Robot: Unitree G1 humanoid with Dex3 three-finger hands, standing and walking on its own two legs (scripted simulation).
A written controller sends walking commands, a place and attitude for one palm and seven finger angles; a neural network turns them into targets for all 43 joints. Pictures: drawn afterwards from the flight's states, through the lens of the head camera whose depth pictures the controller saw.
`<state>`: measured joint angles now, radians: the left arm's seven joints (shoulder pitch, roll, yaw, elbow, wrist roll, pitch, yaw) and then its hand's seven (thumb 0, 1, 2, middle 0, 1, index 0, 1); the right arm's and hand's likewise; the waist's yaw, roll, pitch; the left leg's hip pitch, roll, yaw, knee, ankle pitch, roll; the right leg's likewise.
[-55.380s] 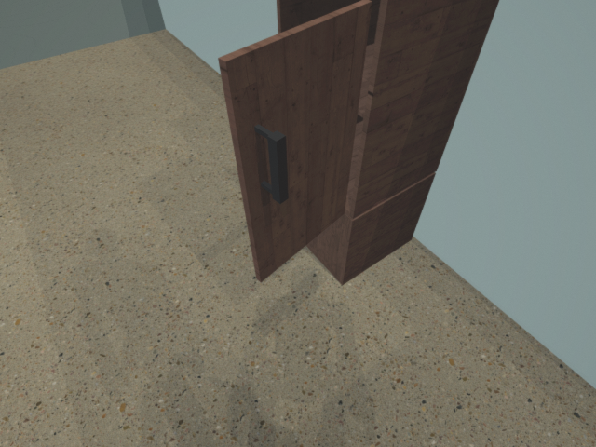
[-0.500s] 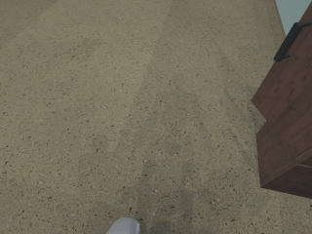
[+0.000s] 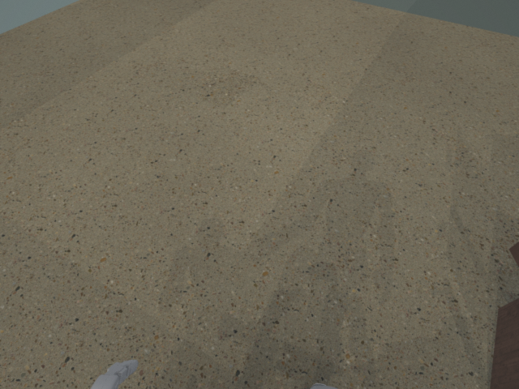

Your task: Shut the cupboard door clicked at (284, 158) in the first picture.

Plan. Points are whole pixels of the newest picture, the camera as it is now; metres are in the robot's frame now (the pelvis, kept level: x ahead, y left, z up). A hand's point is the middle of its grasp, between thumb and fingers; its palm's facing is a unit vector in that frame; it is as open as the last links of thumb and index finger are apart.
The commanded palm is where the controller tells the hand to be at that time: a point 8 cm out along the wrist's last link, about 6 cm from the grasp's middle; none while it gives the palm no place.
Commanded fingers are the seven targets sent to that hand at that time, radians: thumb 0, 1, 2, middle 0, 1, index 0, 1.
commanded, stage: walk to a spot facing it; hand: left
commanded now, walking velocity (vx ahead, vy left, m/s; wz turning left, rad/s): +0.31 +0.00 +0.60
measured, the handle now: out of the picture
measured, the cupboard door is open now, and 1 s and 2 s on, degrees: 31 31 31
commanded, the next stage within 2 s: turn to face it in 0.48 s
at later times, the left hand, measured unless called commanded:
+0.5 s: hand out of the picture +0.06 +0.23 -0.20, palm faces +0.39 -0.90 -0.19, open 7.4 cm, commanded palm none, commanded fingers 0.00 0.90 0.90 -0.20 -0.30 -0.20 -0.30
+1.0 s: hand (131, 280) +0.34 +0.29 -0.18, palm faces +0.29 -0.94 -0.18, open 7.3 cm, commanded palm none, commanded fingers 0.00 0.90 0.90 -0.20 -0.30 -0.20 -0.30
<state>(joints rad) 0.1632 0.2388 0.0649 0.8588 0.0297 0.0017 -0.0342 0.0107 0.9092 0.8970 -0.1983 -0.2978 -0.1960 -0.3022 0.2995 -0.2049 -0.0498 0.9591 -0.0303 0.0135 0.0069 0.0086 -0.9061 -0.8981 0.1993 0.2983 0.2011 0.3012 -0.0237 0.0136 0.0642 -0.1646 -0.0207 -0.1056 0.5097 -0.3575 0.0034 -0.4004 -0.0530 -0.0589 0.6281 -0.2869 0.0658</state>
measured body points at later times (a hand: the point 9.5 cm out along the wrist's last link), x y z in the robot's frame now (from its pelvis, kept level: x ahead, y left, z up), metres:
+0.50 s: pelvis +0.16 +0.06 -0.02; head +0.21 +0.11 +0.42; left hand +0.04 +0.28 -0.18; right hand +0.39 -0.12 -0.13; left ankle +0.21 +0.15 -0.73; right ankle +0.10 -0.13 -0.67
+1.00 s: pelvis +0.33 +0.11 -0.01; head +0.37 +0.11 +0.43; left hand +0.33 +0.34 -0.16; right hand +0.39 -0.11 -0.17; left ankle +0.21 +0.16 -0.71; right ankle +0.38 +0.02 -0.74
